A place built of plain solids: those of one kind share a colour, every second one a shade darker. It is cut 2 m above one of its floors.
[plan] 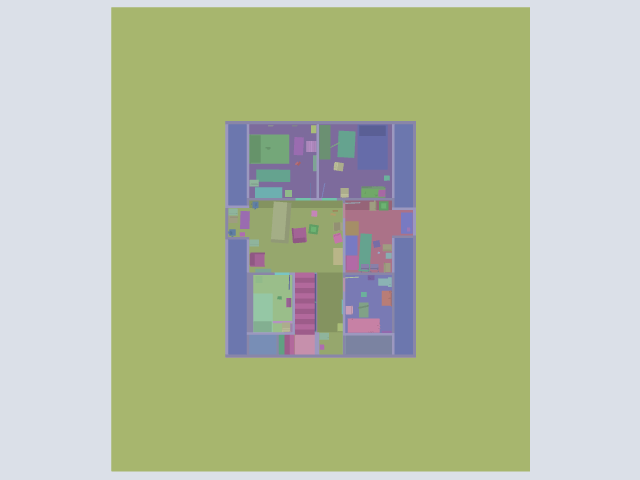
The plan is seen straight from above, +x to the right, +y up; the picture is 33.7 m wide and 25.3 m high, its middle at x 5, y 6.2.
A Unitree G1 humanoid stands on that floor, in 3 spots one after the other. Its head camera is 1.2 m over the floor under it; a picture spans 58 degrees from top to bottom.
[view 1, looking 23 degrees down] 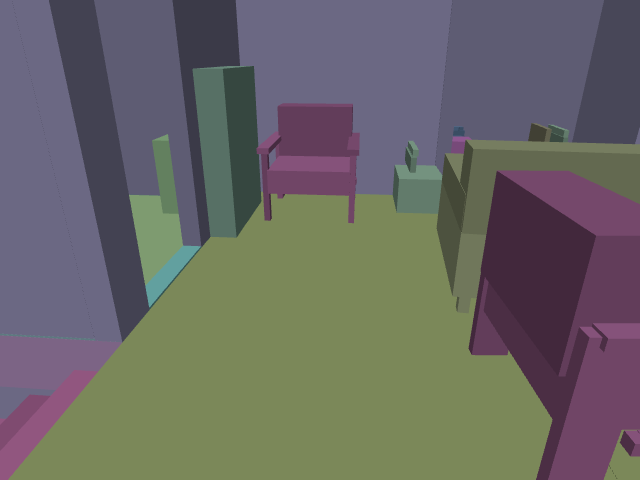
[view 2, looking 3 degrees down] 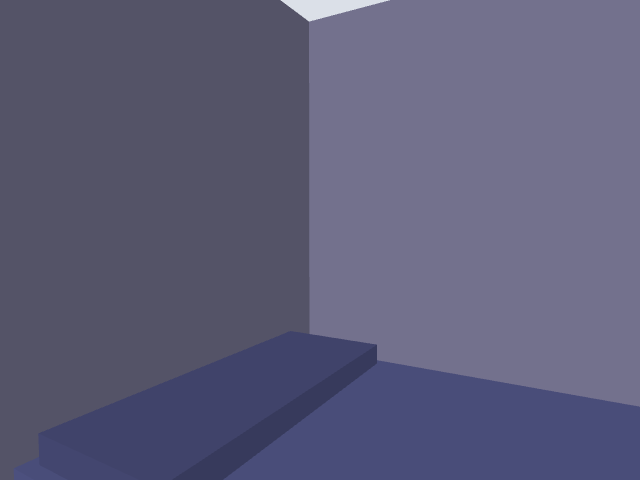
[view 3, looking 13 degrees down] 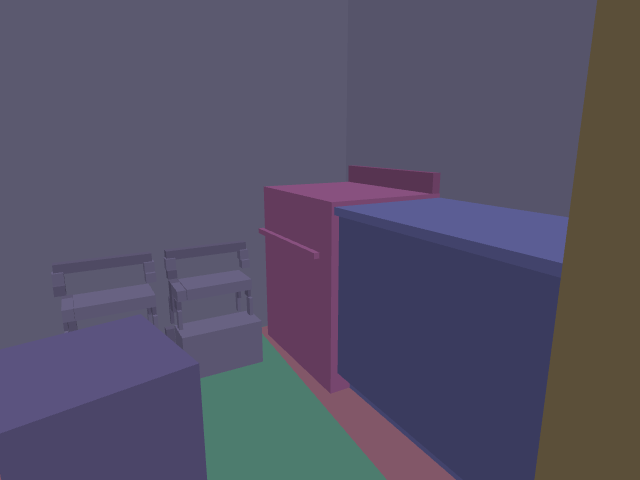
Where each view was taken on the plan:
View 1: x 5.22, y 5.53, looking -175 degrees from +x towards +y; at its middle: upper_floor_living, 3.07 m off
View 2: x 6.38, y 10.82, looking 30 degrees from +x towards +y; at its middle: wall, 2.80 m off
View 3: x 7.97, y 6.97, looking -120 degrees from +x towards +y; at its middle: range_flat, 2.02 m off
